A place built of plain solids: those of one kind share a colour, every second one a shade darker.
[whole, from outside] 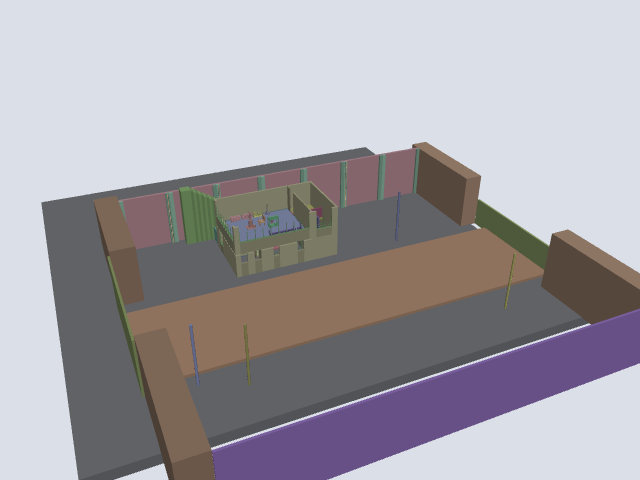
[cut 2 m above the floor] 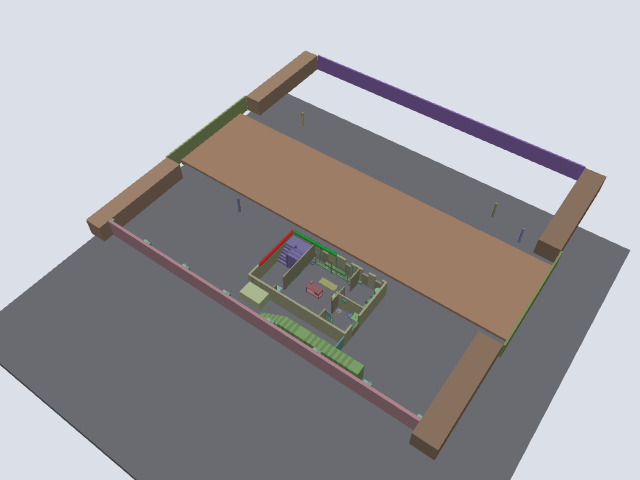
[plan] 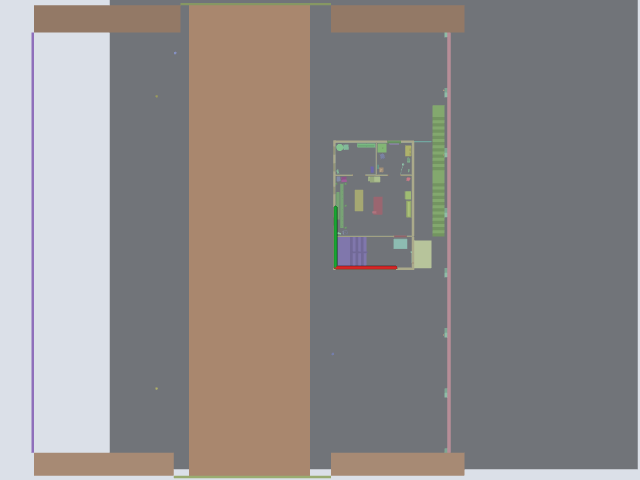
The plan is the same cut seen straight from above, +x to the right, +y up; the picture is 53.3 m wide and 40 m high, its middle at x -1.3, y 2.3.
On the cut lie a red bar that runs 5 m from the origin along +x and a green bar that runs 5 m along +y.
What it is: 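A mechanical signal box beside a railway in a town; below the locking room, a lamp room and a mess room, above the operating floor with its lever frame behind one band of glass; one dog-leg stair between walls, the front door at its foot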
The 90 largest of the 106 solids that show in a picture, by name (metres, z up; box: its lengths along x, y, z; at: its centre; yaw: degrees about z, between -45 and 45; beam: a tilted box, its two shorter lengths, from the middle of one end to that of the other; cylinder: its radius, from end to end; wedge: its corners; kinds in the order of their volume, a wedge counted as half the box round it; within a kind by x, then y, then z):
{
 "yard_line_abut_1": {"box": [11.66, 1.91, 5.85], "at": [-19.31, -16.39, 2.88]},
 "yard_line_abut_2": {"box": [12.21, 2.27, 5.85], "at": [-19.03, 20.72, 2.88]},
 "yard_line_abut_3": {"box": [11.12, 1.91, 5.85], "at": [5.18, -16.39, 2.88]},
 "yard_line_abut_4": {"box": [11.12, 2.27, 5.85], "at": [5.18, 20.72, 2.88]},
 "yard_line_bed_1": {"box": [10.1, 39.2, 0.6], "at": [-7.18, 2.26, 0.0]},
 "yard_line_near_1": {"box": [0.3, 35.02, 5.85], "at": [9.45, 2.08, 2.88]},
 "yard_line_far_1": {"box": [0.2, 35.02, 5.85], "at": [-25.24, 2.08, 2.88]},
 "wall_1": {"box": [0.2, 0.66, 2.95], "at": [-0.1, 0.12, 4.03]},
 "wall_2": {"box": [0.2, 2.8, 2.85], "at": [-0.1, 1.2, 1.38]},
 "wall_3": {"box": [0.2, 1.71, 0.85], "at": [-0.1, 1.3, 2.98]},
 "wall_4": {"box": [0.2, 0.46, 2.95], "at": [-0.1, 2.38, 4.03]},
 "wall_5": {"box": [0.2, 0.31, 2.95], "at": [-0.1, 2.75, 4.03]},
 "wall_6": {"box": [0.2, 0.91, 2.5], "at": [-0.1, 3.05, 1.2]},
 "wall_7": {"box": [0.2, 0.71, 1.5], "at": [-0.1, 3.85, 0.7]},
 "wall_8": {"box": [0.2, 1.91, 2.5], "at": [-0.1, 5.15, 1.2]},
 "wall_9": {"box": [0.2, 0.66, 1.5], "at": [-0.1, 6.42, 0.7]},
 "wall_10": {"box": [0.2, 7.21, 1.2], "at": [-0.1, 6.5, 3.15]},
 "wall_11": {"box": [0.2, 0.96, 2.5], "at": [-0.1, 7.22, 1.2]},
 "wall_12": {"box": [0.2, 0.71, 1.5], "at": [-0.1, 8.35, 0.7]},
 "wall_13": {"box": [0.2, 0.71, 2.5], "at": [-0.1, 9.05, 1.2]},
 "wall_14": {"box": [0.2, 0.71, 1.5], "at": [-0.1, 9.75, 0.7]},
 "wall_15": {"box": [0.2, 0.51, 2.5], "at": [-0.1, 10.35, 1.2]},
 "wall_16": {"box": [0.2, 0.51, 2.95], "at": [-0.1, 10.35, 4.03]},
 "wall_17": {"box": [0.51, 0.2, 2.95], "at": [0.05, 10.5, 4.03]},
 "wall_18": {"box": [1.45, 0.06, 2.5], "at": [0.72, 7.73, 1.2]},
 "wall_19": {"box": [3.6, 0.2, 2.5], "at": [1.6, 10.5, 1.2]},
 "wall_20": {"box": [4.71, 0.06, 2.95], "at": [2.35, 2.63, 4.03]},
 "wall_21": {"box": [4.9, 0.06, 2.85], "at": [2.45, 2.57, 1.38]},
 "wall_22": {"box": [4.9, 0.06, 2.5], "at": [2.45, 2.63, 1.2]},
 "wall_23": {"box": [6.75, 0.2, 2.85], "at": [3.17, -0.1, 1.38]},
 "wall_24": {"box": [6.75, 0.2, 2.95], "at": [3.17, -0.1, 4.03]},
 "wall_25": {"box": [5.76, 0.2, 1.2], "at": [3.17, 10.5, 3.15]},
 "wall_26": {"box": [0.06, 2.7, 2.5], "at": [3.43, 9.05, 1.2]},
 "wall_27": {"box": [0.91, 0.2, 2.5], "at": [3.85, 10.5, 1.2]},
 "wall_28": {"box": [1.16, 0.2, 1.05], "at": [4.88, 10.5, 0.47]},
 "wall_29": {"box": [1.11, 0.2, 2.5], "at": [6.0, 10.5, 1.2]},
 "wall_30": {"box": [0.51, 0.2, 2.95], "at": [6.3, 10.5, 4.03]},
 "wall_31": {"box": [0.2, 2.8, 2.85], "at": [6.45, 1.2, 1.38]},
 "wall_32": {"box": [0.2, 2.8, 2.95], "at": [6.45, 1.2, 4.03]},
 "wall_33": {"box": [0.2, 5.1, 2.5], "at": [6.45, 5.15, 1.2]},
 "wall_34": {"box": [0.2, 8.0, 2.95], "at": [6.45, 6.6, 4.03]},
 "wall_35": {"box": [0.2, 2.9, 2.5], "at": [6.45, 9.15, 1.2]},
 "yard_line_step_1": {"box": [1.0, 0.26, 1.43], "at": [8.57, 4.55, 0.67]},
 "yard_line_step_2": {"box": [1.0, 0.26, 2.65], "at": [8.57, 6.37, 1.27]},
 "yard_line_step_3": {"box": [1.0, 0.26, 2.82], "at": [8.57, 6.63, 1.36]},
 "yard_line_step_4": {"box": [1.0, 0.26, 2.99], "at": [8.57, 6.89, 1.45]},
 "yard_line_step_5": {"box": [1.0, 1.1, 3.17], "at": [8.57, 7.57, 1.53]},
 "yard_line_step_6": {"box": [1.0, 0.26, 3.86], "at": [8.57, 9.03, 1.88]},
 "yard_line_step_7": {"box": [1.0, 0.26, 4.2], "at": [8.57, 9.55, 2.05]},
 "yard_line_step_8": {"box": [1.0, 0.26, 4.72], "at": [8.57, 10.33, 2.31]},
 "yard_line_step_9": {"box": [1.0, 0.26, 4.9], "at": [8.57, 10.59, 2.4]},
 "yard_line_step_10": {"box": [1.0, 0.26, 5.07], "at": [8.57, 10.85, 2.48]},
 "yard_line_step_11": {"box": [1.0, 0.26, 5.24], "at": [8.57, 11.11, 2.57]},
 "yard_line_step_12": {"box": [1.0, 0.26, 5.41], "at": [8.57, 11.37, 2.66]},
 "yard_line_step_13": {"box": [1.0, 0.26, 5.59], "at": [8.57, 11.63, 2.74]},
 "yard_line_step_14": {"box": [1.0, 0.26, 5.76], "at": [8.57, 11.89, 2.83]},
 "yard_line_step_15": {"box": [1.0, 0.26, 5.93], "at": [8.57, 12.15, 2.92]},
 "yard_line_step_16": {"box": [1.0, 0.26, 6.11], "at": [8.57, 12.41, 3.0]},
 "yard_line_step_17": {"box": [1.0, 1.0, 6.28], "at": [8.57, 13.04, 3.09]},
 "yard_line_dark_1": {"box": [13.1, 0.2, 2.99], "at": [-6.93, -17.44, 1.45]},
 "yard_line_dark_2": {"box": [12.55, 0.2, 5.42], "at": [-6.65, 21.96, 2.66]},
 "raised_floor_operating_1": {"box": [6.48, 7.93, 0.25], "at": [3.17, 6.5, 2.67]},
 "stair_1": {"box": [1.2, 2.64, 1.45], "at": [0.6, 1.27, 0.68]},
 "stair_2": {"box": [0.25, 1.25, 1.65], "at": [1.32, 1.97, 0.78]},
 "stair_3": {"box": [0.25, 1.25, 2.05], "at": [1.78, 1.97, 0.98]},
 "stair_4": {"box": [1.47, 0.14, 3.95], "at": [1.93, 1.27, 1.93]},
 "stair_5": {"box": [0.25, 1.25, 2.25], "at": [2.0, 1.97, 1.08]},
 "stair_6": {"box": [0.25, 1.25, 2.45], "at": [2.23, 1.97, 1.18]},
 "stair_7": {"box": [0.25, 1.25, 2.65], "at": [2.46, 1.97, 1.28]},
 "yard_line_near_pier_1": {"box": [0.23, 0.39, 5.85], "at": [9.19, -15.24, 2.88]},
 "yard_line_near_pier_2": {"box": [0.23, 0.39, 5.85], "at": [9.19, -10.63, 2.88]},
 "yard_line_near_pier_3": {"box": [0.23, 0.39, 5.85], "at": [9.19, -10.24, 2.88]},
 "yard_line_near_pier_4": {"box": [0.23, 0.39, 5.85], "at": [9.19, -5.62, 2.88]},
 "yard_line_near_pier_5": {"box": [0.23, 0.39, 5.85], "at": [9.19, -5.23, 2.88]},
 "yard_line_near_pier_6": {"box": [0.23, 0.39, 5.85], "at": [9.19, -0.62, 2.88]},
 "yard_line_near_pier_7": {"box": [0.23, 0.39, 5.85], "at": [9.19, -0.23, 2.88]},
 "yard_line_near_pier_8": {"box": [0.23, 0.39, 5.85], "at": [9.19, 4.38, 2.88]},
 "yard_line_near_pier_9": {"box": [0.23, 0.39, 5.85], "at": [9.19, 4.77, 2.88]},
 "yard_line_near_pier_10": {"box": [0.23, 0.39, 5.85], "at": [9.19, 9.77, 2.88]},
 "yard_line_near_pier_11": {"box": [0.23, 0.39, 5.85], "at": [9.19, 14.39, 2.88]},
 "yard_line_near_pier_12": {"box": [0.23, 0.39, 5.85], "at": [9.19, 14.78, 2.88]},
 "yard_line_near_pier_13": {"box": [0.23, 0.39, 5.85], "at": [9.19, 19.39, 2.88]},
 "yard_line_bunker_1": {"box": [1.43, 2.32, 1.1], "at": [7.28, 1.1, 0.5]},
 "yard_line_signal_1": {"cylinder": 0.11, "from": [-13.37, 17.89, 0.0], "to": [-13.37, 17.89, 5.8]},
 "yard_line_signal_2": {"cylinder": 0.11, "from": [-0.23, -7.2, 0.0], "to": [-0.23, -7.2, 5.8]},
 "tool_cabinet_1": {"box": [0.46, 0.66, 0.91], "at": [6.04, 6.02, 0.55]},
 "drum_1": {"cylinder": 0.3, "from": [0.35, 10.01, 0.0], "to": [0.35, 10.01, 0.87]},
 "yard_line_fence_1": {"box": [1.44, 0.1, 1.65], "at": [7.27, 10.5, 0.78]},
 "guard_1": {"box": [0.14, 1.34, 1.15], "at": [3.24, 0.67, 3.33]},
 "locking_bed_1": {"box": [0.28, 3.69, 0.19], "at": [0.52, 5.15, 0.04]}
}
